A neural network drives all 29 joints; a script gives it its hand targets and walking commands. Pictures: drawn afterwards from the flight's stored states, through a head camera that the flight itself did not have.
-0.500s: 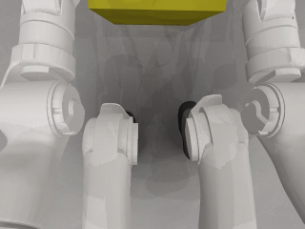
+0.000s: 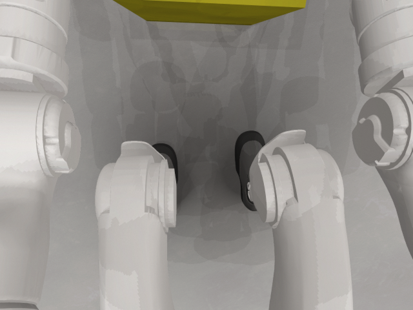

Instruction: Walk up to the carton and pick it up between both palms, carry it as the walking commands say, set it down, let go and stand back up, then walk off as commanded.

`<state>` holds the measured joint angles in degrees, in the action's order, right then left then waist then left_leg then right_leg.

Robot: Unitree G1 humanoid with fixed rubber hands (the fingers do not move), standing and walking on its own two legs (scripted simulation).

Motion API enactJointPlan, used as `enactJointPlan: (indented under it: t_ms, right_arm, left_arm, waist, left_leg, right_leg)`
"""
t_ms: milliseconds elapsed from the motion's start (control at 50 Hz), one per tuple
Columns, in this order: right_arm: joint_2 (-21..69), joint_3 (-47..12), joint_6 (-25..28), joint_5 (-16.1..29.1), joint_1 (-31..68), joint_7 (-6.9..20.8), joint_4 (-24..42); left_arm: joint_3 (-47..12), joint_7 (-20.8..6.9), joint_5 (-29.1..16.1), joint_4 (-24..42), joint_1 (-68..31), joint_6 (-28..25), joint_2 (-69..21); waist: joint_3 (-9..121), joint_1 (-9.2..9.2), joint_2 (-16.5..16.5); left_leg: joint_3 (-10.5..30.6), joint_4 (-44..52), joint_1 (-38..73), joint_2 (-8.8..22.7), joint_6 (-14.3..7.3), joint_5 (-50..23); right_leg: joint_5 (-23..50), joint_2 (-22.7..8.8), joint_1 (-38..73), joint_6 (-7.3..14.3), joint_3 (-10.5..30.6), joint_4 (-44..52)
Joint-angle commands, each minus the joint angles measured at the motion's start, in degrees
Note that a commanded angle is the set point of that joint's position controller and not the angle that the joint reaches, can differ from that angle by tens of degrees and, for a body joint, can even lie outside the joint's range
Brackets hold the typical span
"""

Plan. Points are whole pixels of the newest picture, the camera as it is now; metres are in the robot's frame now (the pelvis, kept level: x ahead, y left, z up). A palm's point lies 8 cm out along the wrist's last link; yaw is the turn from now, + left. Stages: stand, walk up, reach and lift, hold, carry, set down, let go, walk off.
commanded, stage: set down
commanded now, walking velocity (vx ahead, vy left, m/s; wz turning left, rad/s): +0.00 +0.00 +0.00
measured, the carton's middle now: out of the picture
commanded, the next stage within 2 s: let go in 1.42 s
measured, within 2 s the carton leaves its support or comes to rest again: neither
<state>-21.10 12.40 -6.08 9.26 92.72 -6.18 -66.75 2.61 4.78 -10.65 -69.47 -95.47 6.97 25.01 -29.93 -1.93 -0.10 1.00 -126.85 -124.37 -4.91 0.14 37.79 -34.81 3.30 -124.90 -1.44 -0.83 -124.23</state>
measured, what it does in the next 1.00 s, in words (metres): rises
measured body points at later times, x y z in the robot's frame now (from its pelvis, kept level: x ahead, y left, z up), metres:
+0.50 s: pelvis -0.01 +0.00 +0.06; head +0.38 +0.00 +0.27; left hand +0.61 +0.18 -0.10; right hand +0.58 -0.20 -0.10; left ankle +0.09 +0.11 -0.35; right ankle +0.11 -0.12 -0.35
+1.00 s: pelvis -0.01 +0.00 +0.18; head +0.37 +0.00 +0.40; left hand +0.61 +0.18 +0.05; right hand +0.58 -0.20 +0.04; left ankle +0.09 +0.11 -0.35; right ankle +0.11 -0.12 -0.35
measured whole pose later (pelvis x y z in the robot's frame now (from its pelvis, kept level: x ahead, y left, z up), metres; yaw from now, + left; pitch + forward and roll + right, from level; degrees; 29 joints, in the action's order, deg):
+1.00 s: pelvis -0.01 +0.00 +0.18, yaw +1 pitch +33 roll -1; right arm -22.9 13.0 -22.8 10.0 89.4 -7.7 -44.9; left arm 8.5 4.1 -9.2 -52.3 -95.7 22.2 27.9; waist -30.0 -2.8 1.4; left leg 1.6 -89.2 -94.8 -4.2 -0.5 27.0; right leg -25.0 2.6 -95.1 -1.1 1.1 -87.4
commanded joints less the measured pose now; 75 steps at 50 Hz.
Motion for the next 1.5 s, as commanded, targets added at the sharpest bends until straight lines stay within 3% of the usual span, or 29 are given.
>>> enactJointPlan:
  t_ms: [0, 160, 320, 440, 620, 860, 1180, 1260, 1380, 1480]
  right_arm:
    - [-9.23, -0.06, 2.6, 1.13, 20.7, -0.42, 11.21]
    - [-12.19, -0.37, -0.05, 2.36, 21.78, -2.4, 20.65]
    - [-10.39, -0.15, -4.34, 1.41, 19.38, -2.47, 22.02]
    - [-10.34, 0.78, -6.09, 0.43, 19.5, -2.36, 25.27]
    - [-11.55, 1.67, -10.47, 0.74, 19.88, -2.7, 31.02]
    - [-11.63, 1.9, -13.95, 0.57, 18.33, -1.89, 32.73]
    - [-11.35, 1.7, -13.8, 0.34, 15.28, -0.42, 34.83]
    - [-10.7, 2.97, -12.63, -1.24, 13.69, 0.49, 32.99]
    - [-6.77, 6.2, -9.54, -6.37, 9.0, 2.41, 26.15]
    - [-5.85, 5.8, -7.68, -8.45, 3.97, 2.48, 29.39]
  left_arm:
    - [0.03, 0.07, -0.7, 12.42, -23.08, -2.59, 7.76]
    - [0.05, 1.03, -1.65, 19.29, -23.99, 0.29, 10.56]
    - [2.53, 1.18, -0.56, 19.18, -21.48, 4.21, 10.61]
    - [5.0, 1.21, 1.35, 21.68, -21.3, 5.57, 11.82]
    - [5.25, 1.03, 0.7, 27.85, -23.33, 9.44, 11.78]
    - [6.6, -0.24, 1.47, 28.15, -21.74, 12.63, 11.75]
    - [9.11, -1.35, 2.66, 30.05, -18.33, 12.43, 12.4]
    - [9.69, -1.97, 3.53, 29.1, -17.19, 11.21, 11.16]
    - [10.97, -4.06, 7.28, 21.25, -11.88, 8.23, 6.53]
    - [12.07, -3.71, 10.53, 25.31, -6.65, 6.63, 5.71]
  waist:
    - [81.67, -2.82, 3.89]
    - [99.69, -2.71, 3.57]
    - [99.96, -1.85, 2.68]
    - [105.25, -1.3, 2.1]
    - [114.92, -3.21, 3.68]
    - [118.04, -3.22, 3.41]
    - [120.37, -2.38, 2.53]
    - [115.58, -2.21, 2.73]
    - [104.08, -2.78, 2.1]
    - [110.17, -2.12, 1.28]
  left_leg:
    - [0.03, 7.8, 35.11, 2.71, 1.15, -29.54]
    - [-2.17, 9.11, 43.25, 2.27, 0.25, -29.47]
    - [-2.65, 14.95, 44.69, 1.09, -0.26, -26.06]
    - [-2.68, 19.11, 47.55, 0.46, -0.35, -28.07]
    - [-2.39, 27.11, 58.75, -0.29, -0.17, -30.52]
    - [-2.1, 39.7, 66.17, -0.62, 0.27, -30.79]
    - [-1.14, 57.82, 81.01, 0.16, 0.53, -38.93]
    - [-0.8, 62.72, 83.95, 0.52, 0.67, -40.35]
    - [-0.5, 68.16, 82.94, 0.87, 1.0, -39.09]
    - [-1.46, 69.68, 85.06, 0.36, 1.81, -43.63]
  right_leg:
    - [30.83, -0.89, 35.24, 0.16, -1.33, 5.09]
    - [33.31, -0.61, 47.57, 0.4, -1.66, 7.74]
    - [28.31, 0.12, 46.37, 0.8, -2.43, 13.03]
    - [30.35, 0.64, 50.26, 0.52, -2.31, 16.96]
    - [30.65, 1.32, 54.74, 0.52, -3.13, 25.15]
    - [30.65, 1.47, 64.25, 0.28, -2.61, 37.53]
    - [39.04, 1.6, 81.81, -0.45, -1.5, 54.8]
    - [40.18, 1.34, 83.84, -0.69, -1.08, 59.49]
    - [39.57, 0.88, 82.77, -1.22, -0.56, 64.74]
    - [46.6, 0.89, 92.33, -1.68, 0.25, 65.81]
